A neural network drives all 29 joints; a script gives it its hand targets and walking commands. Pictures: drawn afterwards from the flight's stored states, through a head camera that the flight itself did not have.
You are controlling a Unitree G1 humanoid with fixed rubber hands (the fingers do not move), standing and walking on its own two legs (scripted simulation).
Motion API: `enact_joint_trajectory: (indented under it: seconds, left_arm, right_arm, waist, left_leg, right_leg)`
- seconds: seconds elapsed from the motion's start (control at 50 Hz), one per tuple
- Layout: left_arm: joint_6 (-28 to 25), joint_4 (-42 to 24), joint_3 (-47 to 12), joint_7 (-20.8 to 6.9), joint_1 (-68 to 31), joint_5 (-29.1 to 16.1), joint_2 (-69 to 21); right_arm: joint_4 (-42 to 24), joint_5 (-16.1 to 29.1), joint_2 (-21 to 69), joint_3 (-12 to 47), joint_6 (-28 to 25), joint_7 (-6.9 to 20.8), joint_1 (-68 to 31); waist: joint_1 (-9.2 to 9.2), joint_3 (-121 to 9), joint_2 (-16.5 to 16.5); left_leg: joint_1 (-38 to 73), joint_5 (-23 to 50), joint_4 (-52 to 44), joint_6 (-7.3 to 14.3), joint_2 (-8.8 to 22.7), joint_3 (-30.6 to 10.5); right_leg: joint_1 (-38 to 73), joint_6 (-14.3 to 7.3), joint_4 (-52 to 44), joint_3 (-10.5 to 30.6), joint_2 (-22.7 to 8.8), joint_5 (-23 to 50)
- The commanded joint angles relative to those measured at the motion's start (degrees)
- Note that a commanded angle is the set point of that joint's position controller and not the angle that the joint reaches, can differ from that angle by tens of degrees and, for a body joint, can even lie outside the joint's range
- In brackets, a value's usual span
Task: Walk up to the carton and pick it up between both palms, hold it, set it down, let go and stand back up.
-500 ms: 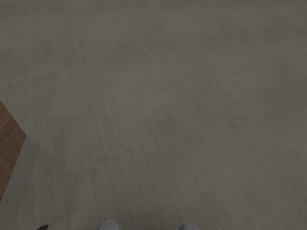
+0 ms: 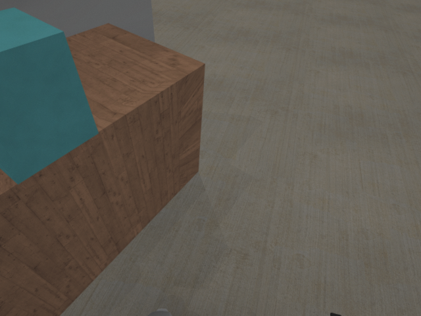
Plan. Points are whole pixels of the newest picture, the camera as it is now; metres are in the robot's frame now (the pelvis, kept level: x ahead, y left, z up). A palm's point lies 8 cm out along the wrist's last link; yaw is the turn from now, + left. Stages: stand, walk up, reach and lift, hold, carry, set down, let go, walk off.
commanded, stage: walk up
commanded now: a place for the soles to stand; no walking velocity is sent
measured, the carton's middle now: (16, 97) +0.54 +0.47 +0.10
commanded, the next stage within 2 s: none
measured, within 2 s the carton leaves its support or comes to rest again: neither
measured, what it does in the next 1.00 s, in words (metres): walks ahead, turning left: right foot, then left foot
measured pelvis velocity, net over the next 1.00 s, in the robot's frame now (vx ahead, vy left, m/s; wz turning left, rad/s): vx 0.22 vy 0.14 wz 0.73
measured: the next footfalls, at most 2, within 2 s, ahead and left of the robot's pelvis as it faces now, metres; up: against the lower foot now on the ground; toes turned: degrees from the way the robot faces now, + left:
right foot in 0.42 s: +0.31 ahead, -0.02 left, +0.00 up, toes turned +13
left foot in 0.82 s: +0.21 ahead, +0.30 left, +0.00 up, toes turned +42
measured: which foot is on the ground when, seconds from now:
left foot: down 0.00-0.44, up 0.46-0.80, down 0.82-1.00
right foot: down 0.00-0.02, up 0.04-0.40, down 0.42-0.84, up 0.86-1.00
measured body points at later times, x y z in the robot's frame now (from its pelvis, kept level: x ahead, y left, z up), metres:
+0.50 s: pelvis +0.15 +0.05 +0.00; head +0.14 +0.03 +0.45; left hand +0.16 +0.31 -0.11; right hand +0.26 -0.16 -0.15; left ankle +0.09 +0.12 -0.69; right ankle +0.27 -0.03 -0.71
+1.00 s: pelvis +0.22 +0.14 +0.00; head +0.20 +0.20 +0.44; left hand +0.10 +0.39 -0.17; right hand +0.46 +0.03 -0.10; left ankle +0.19 +0.30 -0.71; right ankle +0.28 +0.03 -0.68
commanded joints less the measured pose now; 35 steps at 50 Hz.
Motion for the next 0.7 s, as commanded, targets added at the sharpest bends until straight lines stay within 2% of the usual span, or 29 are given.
enact_joint_trajectory:
  seconds: [0.0,0.02,0.04,0.06,0.08,0.1,0.14,0.18,0.22,0.28,0.3,0.34,0.36,0.38,0.4,0.42,0.44,0.46,0.48,0.5,0.52,0.56,0.6,0.64,0.66,0.68]
  left_arm:
    - [2.0,-11.11,-0.39,-2.99,-6.09,-0.56,6.33]
    - [2.54,-11.9,-0.21,-3.69,-9.36,-1.61,7.05]
    - [2.56,-11.03,-0.2,-4.11,-8.84,-1.62,6.79]
    - [2.28,-9.37,-0.4,-4.26,-5.24,-1.87,5.9]
    - [1.72,-7.71,-0.64,-4.21,-1.4,-2.16,5.02]
    - [0.85,-7.44,-1.46,-3.87,-0.5,-2.64,4.57]
    - [0.2,-7.06,-1.65,-3.33,-1.44,-2.27,5.29]
    - [0.17,-6.53,-1.57,-2.79,-0.85,-1.85,5.24]
    - [0.19,-7.16,-1.75,-2.26,-1.0,-1.85,4.61]
    - [-0.19,-8.23,-1.95,-1.52,-2.23,-2.2,3.76]
    - [-0.41,-7.9,-1.84,-1.25,-1.01,-2.4,3.6]
    - [-1.04,-6.66,-1.41,-0.63,3.17,-2.49,4.34]
    - [-1.47,-6.67,-0.95,-0.09,4.46,-2.17,6.2]
    - [-1.72,-6.9,-0.3,0.72,6.28,-1.87,8.72]
    - [-1.26,-7.24,0.25,1.56,6.21,-2.15,11.1]
    - [-0.21,-6.4,0.3,2.54,2.67,-3.26,10.08]
    - [-0.13,-6.32,0.07,2.73,0.67,-3.4,8.95]
    - [-0.55,-5.7,-0.34,2.27,1.41,-3.36,6.97]
    - [-0.99,-4.59,-0.43,1.74,2.95,-2.71,6.34]
    - [-1.35,-4.15,-0.41,1.38,2.9,-2.43,6.08]
    - [-1.73,-3.96,-0.52,1.34,1.74,-2.21,6.34]
    - [-2.15,-3.56,-0.56,1.5,-0.45,-1.96,6.07]
    - [-1.9,-3.2,-0.72,1.07,-2.02,-1.69,5.33]
    - [-1.44,-3.16,-1.03,0.14,-5.5,-1.63,5.39]
    - [-1.08,-3.07,-1.17,-0.38,-7.12,-1.75,5.67]
    - [-0.59,-2.81,-1.21,-0.91,-7.72,-1.93,6.26]
  right_arm:
    - [-2.14,2.89,-14.52,-5.75,-3.43,-4.09,17.21]
    - [-2.51,4.02,-13.86,-5.7,-2.89,-5.08,15.95]
    - [-3.56,4.09,-12.98,-5.51,-2.28,-5.82,12.48]
    - [-4.69,3.46,-12.07,-5.42,-1.77,-6.51,9.52]
    - [-5.44,2.56,-10.7,-5.27,-2.02,-7.08,7.34]
    - [-5.16,1.27,-8.7,-5.54,-2.43,-7.21,6.49]
    - [-5.84,0.46,-4.64,-4.34,-3.47,-6.49,5.57]
    - [-6.04,-0.09,-2.93,-3.6,-3.65,-5.95,5.87]
    - [-5.99,-0.47,-2.51,-3.32,-3.37,-5.66,6.01]
    - [-6.02,-0.59,-2.43,-2.55,-2.75,-5.03,4.28]
    - [-6.28,-0.48,-2.34,-2.19,-2.43,-4.86,2.65]
    - [-6.36,-0.17,-1.44,-1.48,-1.77,-4.5,0.51]
    - [-6.12,-0.01,0.15,-0.83,-1.72,-4.3,1.32]
    - [-5.62,0.19,1.24,-0.49,-1.6,-4.04,4.06]
    - [-4.33,-0.21,1.77,-0.62,-1.22,-4.09,8.57]
    - [-3.1,-0.81,-1.54,-1.73,-0.49,-4.24,12.05]
    - [-3.02,-1.26,-4.19,-2.3,-0.08,-4.58,12.47]
    - [-3.16,-2.19,-5.59,-2.6,-0.18,-4.96,9.49]
    - [-3.25,-2.45,-5.39,-2.64,-0.5,-5.03,6.7]
    - [-2.99,-2.4,-4.35,-2.72,-0.7,-4.77,6.56]
    - [-2.9,-2.08,-3.03,-2.72,-0.75,-4.41,7.89]
    - [-2.39,-1.36,-1.48,-2.41,-0.53,-3.78,9.2]
    - [-2.95,-0.35,-0.5,-2.1,-0.4,-3.84,6.92]
    - [-3.48,0.42,0.91,-1.52,-0.92,-4.04,5.88]
    - [-4.06,0.64,1.75,-1.08,-1.52,-4.12,5.35]
    - [-4.72,0.81,2.0,-0.98,-2.19,-4.29,4.73]
  waist:
    - [-11.38,-8.72,16.08]
    - [-10.8,-5.8,9.3]
    - [-8.38,-2.52,5.99]
    - [-5.35,-0.21,4.91]
    - [-3.04,0.24,5.61]
    - [-2.54,0.39,7.66]
    - [-2.93,-0.36,8.65]
    - [-3.25,-0.42,7.99]
    - [-3.17,-0.45,7.17]
    - [-3.12,0.02,6.94]
    - [-2.22,-0.01,5.79]
    - [0.15,-0.12,1.51]
    - [1.04,-0.6,-2.58]
    - [1.82,-2.31,-7.91]
    - [0.12,-0.47,-12.58]
    - [-2.26,3.8,-9.24]
    - [-2.11,5.93,-10.66]
    - [-0.39,7.9,-9.77]
    - [1.04,8.15,-11.16]
    - [0.9,6.99,-12.38]
    - [-0.04,5.89,-13.25]
    - [-1.03,4.4,-12.54]
    - [-0.66,4.41,-12.82]
    - [-1.16,3.71,-14.21]
    - [-1.39,3.14,-14.8]
    - [-1.27,2.0,-14.89]
  left_leg:
    - [29.76,-2.36,-25.42,13.77,6.46,-38.42]
    - [25.98,-11.93,-30.5,16.19,9.77,-44.54]
    - [24.74,-16.5,-31.14,15.37,9.37,-40.68]
    - [25.28,-15.33,-29.38,14.04,7.95,-34.22]
    - [24.45,-10.93,-27.87,13.36,6.63,-29.11]
    - [20.85,-4.99,-25.68,13.41,4.77,-26.89]
    - [13.89,1.56,-25.1,14.29,3.06,-25.35]
    - [12.78,2.61,-24.89,15.72,2.38,-24.13]
    - [11.33,2.12,-24.32,15.83,1.46,-24.74]
    - [5.17,-0.07,-22.73,13.42,-1.7,-23.39]
    - [1.8,-3.18,-21.54,11.94,-3.27,-21.87]
    - [-4.95,-13.88,-16.99,8.39,-6.67,-19.9]
    - [-9.25,-17.97,-11.96,6.48,-8.77,-18.36]
    - [-12.03,-20.57,-2.36,4.31,-11.19,-14.02]
    - [-13.25,-19.1,11.15,2.3,-14.45,-7.91]
    - [-14.85,-17.64,19.24,0.84,-11.12,-5.33]
    - [-16.05,-17.19,22.96,0.16,-8.62,-4.65]
    - [-16.41,-15.84,23.51,-0.31,-6.55,-4.19]
    - [-16.29,-14.75,23.25,-0.55,-4.6,-3.56]
    - [-14.71,-13.92,23.08,-0.91,-3.02,-3.74]
    - [-13.4,-13.28,23.6,-1.1,-2.17,-4.19]
    - [-12.12,-10.48,23.84,-1.54,-1.55,-3.73]
    - [-10.94,-7.29,18.81,-1.72,-0.9,-2.35]
    - [-6.02,-3.61,11.35,-1.21,-0.69,-0.08]
    - [-2.11,-1.1,7.56,-0.55,-1.01,1.37]
    - [1.53,2.25,5.46,-0.13,-1.74,2.91]
  right_leg:
    - [-34.46,-6.67,34.45,17.43,10.95,-22.7]
    - [-37.3,-6.93,38.11,19.98,9.32,-20.97]
    - [-38.71,-7.28,38.57,20.36,7.92,-17.71]
    - [-39.71,-7.58,36.89,20.63,7.07,-14.22]
    - [-38.54,-7.5,33.47,22.02,6.27,-9.48]
    - [-34.01,-8.01,29.84,23.71,5.17,-6.53]
    - [-27.51,-7.47,25.57,23.76,6.22,-4.98]
    - [-26.63,-7.38,22.05,22.97,8.02,-3.57]
    - [-25.65,-7.7,17.68,23.27,9.65,-0.06]
    - [-18.44,-9.05,10.85,22.33,12.24,6.41]
    - [-13.42,-9.49,7.59,21.67,12.97,10.47]
    - [-2.03,-9.57,-0.22,21.0,13.67,18.03]
    - [2.65,-10.44,-3.5,26.44,9.24,13.72]
    - [5.03,-12.03,-10.8,37.82,-0.91,-1.79]
    - [1.37,-13.89,-23.73,54.61,-11.18,-24.93]
    - [-3.3,-15.54,-27.57,59.18,-15.8,-33.05]
    - [-5.59,-18.38,-27.9,61.4,-17.0,-34.83]
    - [-7.28,-19.63,-27.46,58.64,-15.26,-30.94]
    - [-8.58,-19.9,-26.17,52.99,-13.44,-24.46]
    - [-9.63,-19.53,-25.28,46.61,-12.53,-19.62]
    - [-10.48,-19.31,-25.1,41.61,-12.8,-17.73]
    - [-10.79,-18.46,-25.3,33.88,-12.2,-16.44]
    - [-11.28,-17.06,-24.51,25.64,-9.94,-12.31]
    - [-13.14,-15.35,-21.77,16.62,-7.1,-6.62]
    - [-14.96,-14.73,-19.57,13.07,-5.82,-3.6]
    - [-16.03,-14.57,-17.04,11.37,-5.51,-0.42]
